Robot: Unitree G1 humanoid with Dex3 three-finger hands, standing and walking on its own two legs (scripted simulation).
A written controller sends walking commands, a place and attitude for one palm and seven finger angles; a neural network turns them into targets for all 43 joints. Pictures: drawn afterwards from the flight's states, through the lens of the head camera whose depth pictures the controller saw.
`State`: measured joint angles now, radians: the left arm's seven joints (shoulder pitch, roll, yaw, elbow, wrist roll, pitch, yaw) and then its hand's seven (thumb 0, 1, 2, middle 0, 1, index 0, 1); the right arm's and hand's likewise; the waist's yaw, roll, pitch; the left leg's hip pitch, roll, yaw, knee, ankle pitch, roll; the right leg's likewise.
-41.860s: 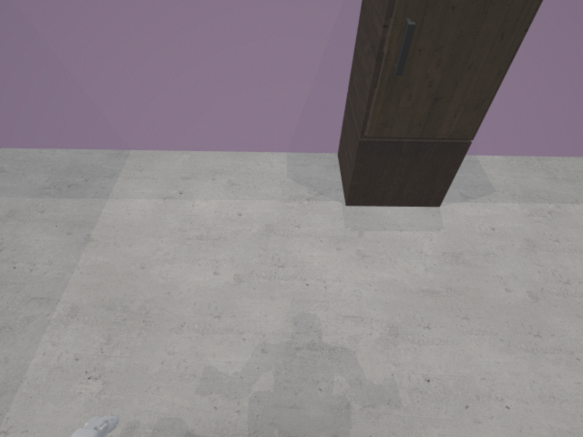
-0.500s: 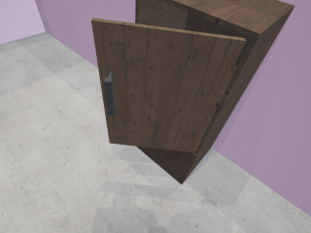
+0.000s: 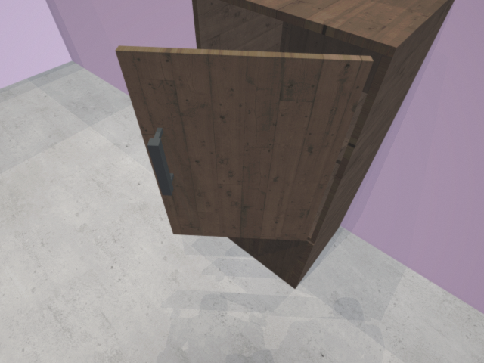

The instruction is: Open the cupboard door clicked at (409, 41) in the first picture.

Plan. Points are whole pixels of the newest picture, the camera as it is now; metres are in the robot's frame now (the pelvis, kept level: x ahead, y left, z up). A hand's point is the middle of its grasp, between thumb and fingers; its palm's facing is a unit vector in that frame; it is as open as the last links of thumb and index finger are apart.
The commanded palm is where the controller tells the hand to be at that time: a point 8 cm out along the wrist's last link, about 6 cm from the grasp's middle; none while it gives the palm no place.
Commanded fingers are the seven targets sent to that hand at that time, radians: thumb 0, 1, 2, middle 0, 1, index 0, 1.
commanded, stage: come to a stop and stand still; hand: left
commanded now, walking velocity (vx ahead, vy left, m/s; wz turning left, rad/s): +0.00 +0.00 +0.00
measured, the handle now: (163, 162) +0.50 +0.20 +0.01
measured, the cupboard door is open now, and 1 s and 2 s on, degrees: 37 37 37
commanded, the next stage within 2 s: look again from close up in 0.52 s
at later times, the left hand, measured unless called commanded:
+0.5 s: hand out of the picture -0.03 +0.12 -0.18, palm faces +0.06 -0.99 -0.13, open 7.4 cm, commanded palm none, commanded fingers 0.00 0.90 0.90 -0.20 -0.30 -0.20 -0.30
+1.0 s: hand out of the picture -0.05 +0.15 -0.17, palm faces +0.03 -0.98 -0.20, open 7.4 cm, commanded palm none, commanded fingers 0.00 0.90 0.90 -0.20 -0.30 -0.20 -0.30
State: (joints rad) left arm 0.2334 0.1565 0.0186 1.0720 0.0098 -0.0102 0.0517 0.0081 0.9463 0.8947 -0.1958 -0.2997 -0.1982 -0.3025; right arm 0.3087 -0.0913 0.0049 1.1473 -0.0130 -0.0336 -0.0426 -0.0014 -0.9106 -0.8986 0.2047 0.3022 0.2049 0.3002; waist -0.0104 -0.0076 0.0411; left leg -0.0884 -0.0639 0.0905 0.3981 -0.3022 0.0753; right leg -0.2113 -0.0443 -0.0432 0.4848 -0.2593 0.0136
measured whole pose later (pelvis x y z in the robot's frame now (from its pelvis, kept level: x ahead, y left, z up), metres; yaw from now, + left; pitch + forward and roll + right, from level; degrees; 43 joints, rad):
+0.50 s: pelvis +0.00 -0.03 +0.00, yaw +1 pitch -1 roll +0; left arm 0.33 0.11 -0.02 1.13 0.01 -0.02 0.04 0.01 0.91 0.89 -0.20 -0.30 -0.20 -0.30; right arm 0.29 -0.11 0.01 1.17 -0.01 -0.02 -0.05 0.00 -0.92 -0.90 0.20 0.30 0.20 0.30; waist 0.01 -0.03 0.04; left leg -0.07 -0.02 0.06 0.37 -0.28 0.04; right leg -0.17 0.00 -0.08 0.42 -0.23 -0.03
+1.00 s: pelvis -0.05 -0.02 +0.00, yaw +1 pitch -2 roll +1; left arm 0.31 0.15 -0.02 1.08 0.02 -0.01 0.04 0.01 0.91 0.89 -0.20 -0.30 -0.20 -0.30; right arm 0.34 -0.14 0.01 1.07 -0.02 -0.01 -0.02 0.00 -0.92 -0.90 0.20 0.30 0.20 0.30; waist -0.01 0.00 0.00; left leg -0.17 -0.04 0.08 0.47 -0.26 0.06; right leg -0.26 -0.03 -0.06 0.49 -0.19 -0.01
